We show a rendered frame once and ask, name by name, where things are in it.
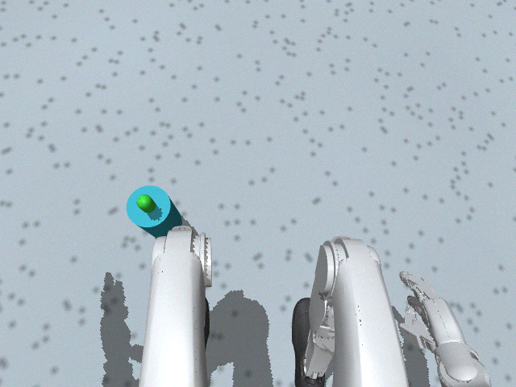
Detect right robot foot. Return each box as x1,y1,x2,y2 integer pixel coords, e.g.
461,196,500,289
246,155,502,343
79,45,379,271
292,298,325,387

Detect bottle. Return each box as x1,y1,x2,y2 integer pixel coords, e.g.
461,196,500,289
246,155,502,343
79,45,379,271
127,185,182,238

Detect right robot arm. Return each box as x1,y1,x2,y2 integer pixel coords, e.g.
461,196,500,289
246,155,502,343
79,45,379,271
435,342,492,387

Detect right robot hand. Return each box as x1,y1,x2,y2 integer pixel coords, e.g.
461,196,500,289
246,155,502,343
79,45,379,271
399,271,466,354

